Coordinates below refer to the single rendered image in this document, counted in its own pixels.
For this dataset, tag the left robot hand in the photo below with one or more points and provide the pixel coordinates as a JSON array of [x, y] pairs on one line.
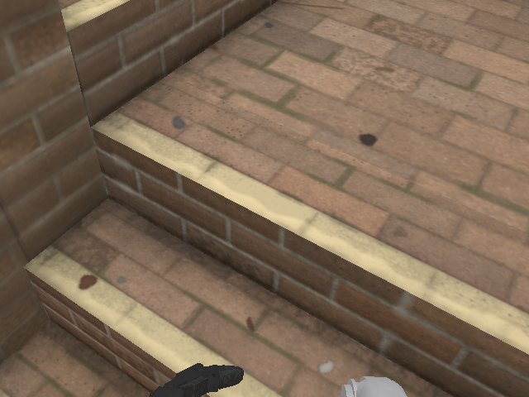
[[197, 380]]

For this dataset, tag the robot right thigh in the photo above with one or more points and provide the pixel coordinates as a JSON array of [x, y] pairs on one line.
[[370, 386]]

